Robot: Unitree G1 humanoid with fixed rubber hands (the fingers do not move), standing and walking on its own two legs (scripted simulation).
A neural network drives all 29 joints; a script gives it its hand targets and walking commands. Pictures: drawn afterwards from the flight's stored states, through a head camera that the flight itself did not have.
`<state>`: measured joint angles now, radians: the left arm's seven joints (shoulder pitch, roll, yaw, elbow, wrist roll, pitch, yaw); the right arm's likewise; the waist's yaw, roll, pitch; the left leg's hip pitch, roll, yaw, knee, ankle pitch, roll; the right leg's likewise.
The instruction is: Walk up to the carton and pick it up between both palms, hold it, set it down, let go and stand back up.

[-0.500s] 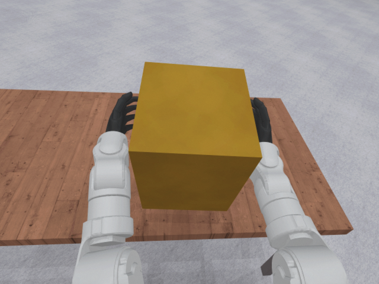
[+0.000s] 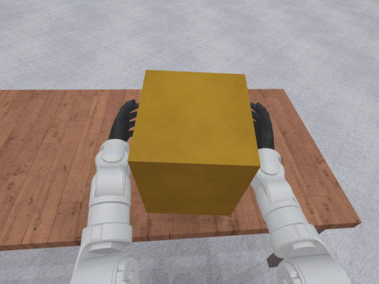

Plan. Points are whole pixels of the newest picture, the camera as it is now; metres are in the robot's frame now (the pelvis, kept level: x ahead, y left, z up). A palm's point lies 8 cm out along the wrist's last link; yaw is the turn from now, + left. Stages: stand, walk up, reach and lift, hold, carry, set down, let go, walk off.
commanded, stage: set down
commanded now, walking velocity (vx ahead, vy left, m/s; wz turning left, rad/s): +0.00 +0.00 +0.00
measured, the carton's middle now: (191, 149) +0.38 -0.02 +0.08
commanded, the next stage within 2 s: none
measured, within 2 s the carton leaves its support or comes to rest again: rests again in 1.52 s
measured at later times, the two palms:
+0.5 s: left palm (127, 138) +0.42 +0.13 +0.07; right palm (257, 146) +0.37 -0.16 +0.09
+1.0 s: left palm (130, 143) +0.43 +0.12 +0.05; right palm (254, 158) +0.36 -0.16 +0.05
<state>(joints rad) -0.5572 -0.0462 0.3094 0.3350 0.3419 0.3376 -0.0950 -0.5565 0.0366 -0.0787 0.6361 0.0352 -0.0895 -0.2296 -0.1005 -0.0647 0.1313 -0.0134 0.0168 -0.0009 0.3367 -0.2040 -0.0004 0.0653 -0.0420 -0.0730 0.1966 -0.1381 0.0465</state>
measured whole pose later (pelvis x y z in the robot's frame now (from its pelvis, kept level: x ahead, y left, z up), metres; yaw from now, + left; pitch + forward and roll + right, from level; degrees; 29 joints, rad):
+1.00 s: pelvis +0.01 +0.00 +0.00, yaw -2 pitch +6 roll -2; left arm -0.75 0.08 0.30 0.94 0.28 -0.03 -0.10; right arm -0.58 0.15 -0.33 0.87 -0.15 -0.31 -0.26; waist -0.07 -0.06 0.01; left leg -0.25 0.03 0.03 0.34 -0.19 0.00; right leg -0.17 -0.03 -0.05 0.17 -0.10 0.04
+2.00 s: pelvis +0.01 +0.01 +0.00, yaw -2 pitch +15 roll -2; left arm -0.91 0.13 0.39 1.31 0.38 -0.33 -0.07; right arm -0.66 0.18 -0.57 1.10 -0.33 -0.56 -0.27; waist -0.08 -0.05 -0.05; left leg -0.47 0.03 0.01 0.39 -0.18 0.00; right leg -0.38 -0.03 -0.06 0.21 -0.09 0.04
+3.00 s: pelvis +0.00 +0.01 -0.01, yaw -2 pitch +16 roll -2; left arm -0.91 0.08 0.59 1.23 0.54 -0.31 -0.12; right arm -0.68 0.22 -0.76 1.06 -0.46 -0.60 -0.21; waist -0.07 -0.05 -0.05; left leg -0.53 0.03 0.02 0.44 -0.20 0.01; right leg -0.45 -0.03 -0.05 0.28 -0.11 0.04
